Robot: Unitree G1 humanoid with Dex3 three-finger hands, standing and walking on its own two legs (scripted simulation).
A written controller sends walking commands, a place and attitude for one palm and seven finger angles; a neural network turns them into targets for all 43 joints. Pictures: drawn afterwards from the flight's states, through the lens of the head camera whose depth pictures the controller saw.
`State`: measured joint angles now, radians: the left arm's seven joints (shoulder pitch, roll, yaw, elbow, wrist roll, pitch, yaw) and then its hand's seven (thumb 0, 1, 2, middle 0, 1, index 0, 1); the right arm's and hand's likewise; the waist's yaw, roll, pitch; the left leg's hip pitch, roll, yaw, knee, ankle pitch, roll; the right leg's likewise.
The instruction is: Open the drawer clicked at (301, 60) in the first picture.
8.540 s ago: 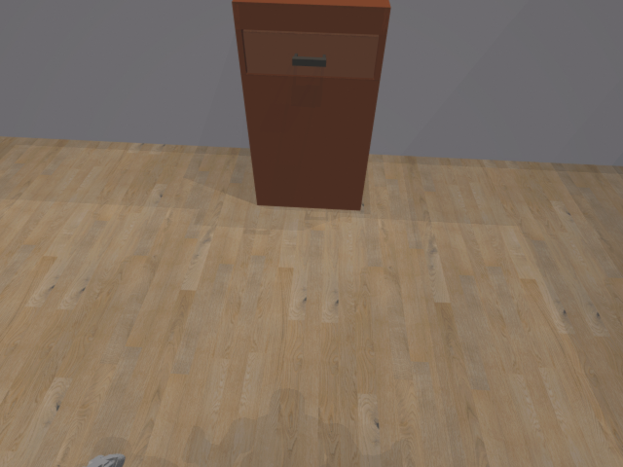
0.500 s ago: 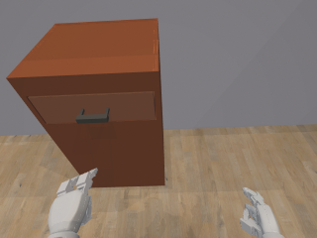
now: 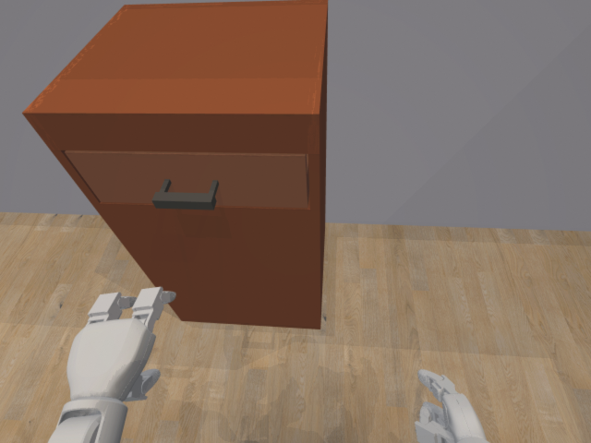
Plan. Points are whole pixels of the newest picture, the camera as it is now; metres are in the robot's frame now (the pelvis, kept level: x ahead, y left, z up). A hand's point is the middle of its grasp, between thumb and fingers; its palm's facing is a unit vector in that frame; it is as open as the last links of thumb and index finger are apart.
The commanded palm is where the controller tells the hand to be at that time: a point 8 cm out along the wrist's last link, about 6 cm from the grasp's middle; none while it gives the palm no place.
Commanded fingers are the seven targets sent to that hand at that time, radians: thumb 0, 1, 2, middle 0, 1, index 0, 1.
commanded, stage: raise the hand with hooked fingers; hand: left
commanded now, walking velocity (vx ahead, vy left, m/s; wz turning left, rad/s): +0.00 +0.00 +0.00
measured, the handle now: (187, 192) +0.52 +0.28 -0.02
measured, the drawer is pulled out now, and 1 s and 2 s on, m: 0.00 0.00 0.00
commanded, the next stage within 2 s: move the hooked fingers above the handle in 1.10 s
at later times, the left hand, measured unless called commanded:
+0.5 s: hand (121, 287) +0.27 +0.25 +0.08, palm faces +0.08 -0.08 -0.99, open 13.5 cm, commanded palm +0.25 +0.26 +0.14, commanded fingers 0.00 -0.50 0.30 -0.30 -1.20 -0.30 -1.20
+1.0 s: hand (118, 267) +0.29 +0.26 +0.10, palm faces +0.02 -0.09 -1.00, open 13.8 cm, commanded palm +0.27 +0.26 +0.16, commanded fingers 0.00 -0.50 0.30 -0.30 -1.20 -0.30 -1.20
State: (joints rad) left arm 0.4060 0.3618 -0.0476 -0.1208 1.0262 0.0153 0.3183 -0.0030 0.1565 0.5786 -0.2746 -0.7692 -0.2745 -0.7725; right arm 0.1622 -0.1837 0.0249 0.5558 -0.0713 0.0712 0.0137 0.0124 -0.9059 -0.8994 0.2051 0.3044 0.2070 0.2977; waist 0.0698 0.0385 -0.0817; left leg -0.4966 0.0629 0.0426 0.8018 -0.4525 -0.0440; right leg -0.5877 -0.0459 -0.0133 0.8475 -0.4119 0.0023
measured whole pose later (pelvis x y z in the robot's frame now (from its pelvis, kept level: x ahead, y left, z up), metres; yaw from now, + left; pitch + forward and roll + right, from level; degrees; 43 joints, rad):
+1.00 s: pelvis -0.01 +0.02 +0.03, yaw +1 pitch +3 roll +1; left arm -0.06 0.46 -0.03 0.10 0.95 -0.06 0.09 -0.01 -0.49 0.30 -0.32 -1.20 -0.32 -1.20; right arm 0.19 -0.25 -0.04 0.64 -0.01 0.08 -0.02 0.01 -0.91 -0.90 0.20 0.30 0.20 0.30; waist 0.07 0.06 -0.01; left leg -0.25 0.03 0.04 0.50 -0.29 -0.02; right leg -0.32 -0.06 -0.03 0.52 -0.25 0.03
